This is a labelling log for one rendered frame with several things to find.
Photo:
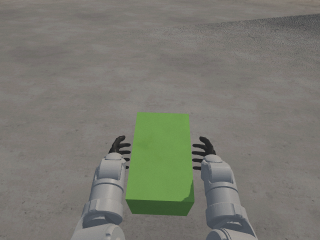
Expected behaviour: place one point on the left robot upper arm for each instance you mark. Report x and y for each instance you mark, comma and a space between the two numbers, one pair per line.
108, 231

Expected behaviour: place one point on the right robot upper arm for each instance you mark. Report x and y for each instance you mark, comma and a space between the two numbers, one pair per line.
227, 234

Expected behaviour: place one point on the robot right hand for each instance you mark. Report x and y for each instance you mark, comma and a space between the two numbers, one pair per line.
209, 150

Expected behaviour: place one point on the robot left hand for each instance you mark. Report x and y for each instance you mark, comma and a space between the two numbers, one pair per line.
117, 145

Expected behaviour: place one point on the carton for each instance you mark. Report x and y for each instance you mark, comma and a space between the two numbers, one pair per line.
160, 179

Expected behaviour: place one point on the robot right forearm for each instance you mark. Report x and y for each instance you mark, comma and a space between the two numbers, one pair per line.
224, 209

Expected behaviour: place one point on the robot left forearm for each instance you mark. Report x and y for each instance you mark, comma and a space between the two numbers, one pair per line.
105, 201

